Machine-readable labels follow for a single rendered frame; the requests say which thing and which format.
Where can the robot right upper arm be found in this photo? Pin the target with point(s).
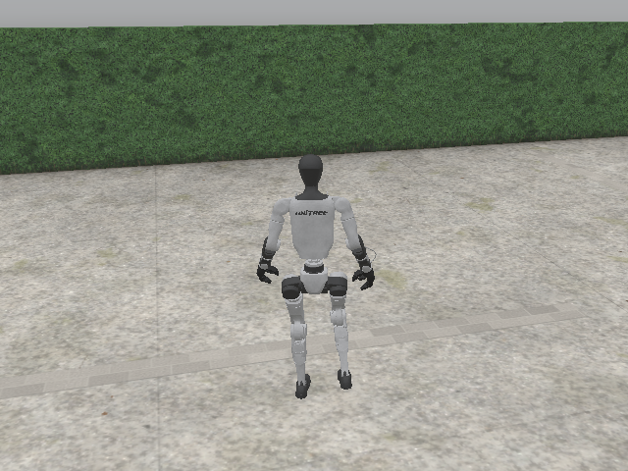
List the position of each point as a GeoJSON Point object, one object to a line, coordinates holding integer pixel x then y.
{"type": "Point", "coordinates": [343, 206]}

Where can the robot left thigh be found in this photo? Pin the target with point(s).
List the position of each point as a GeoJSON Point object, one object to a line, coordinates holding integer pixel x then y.
{"type": "Point", "coordinates": [291, 290]}

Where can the robot right forearm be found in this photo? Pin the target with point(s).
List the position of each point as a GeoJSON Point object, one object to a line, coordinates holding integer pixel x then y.
{"type": "Point", "coordinates": [362, 257]}

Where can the right robot hand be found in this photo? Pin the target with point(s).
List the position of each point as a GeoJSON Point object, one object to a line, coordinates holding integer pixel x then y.
{"type": "Point", "coordinates": [362, 276]}

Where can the left robot hand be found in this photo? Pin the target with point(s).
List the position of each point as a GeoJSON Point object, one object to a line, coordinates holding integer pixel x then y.
{"type": "Point", "coordinates": [260, 273]}

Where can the left robot shin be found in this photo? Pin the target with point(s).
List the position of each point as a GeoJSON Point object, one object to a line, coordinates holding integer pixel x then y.
{"type": "Point", "coordinates": [298, 350]}

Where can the robot left forearm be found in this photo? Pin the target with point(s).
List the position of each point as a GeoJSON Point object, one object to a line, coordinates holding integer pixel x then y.
{"type": "Point", "coordinates": [266, 257]}

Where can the robot left upper arm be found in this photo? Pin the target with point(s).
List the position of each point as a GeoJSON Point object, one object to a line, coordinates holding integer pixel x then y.
{"type": "Point", "coordinates": [281, 207]}

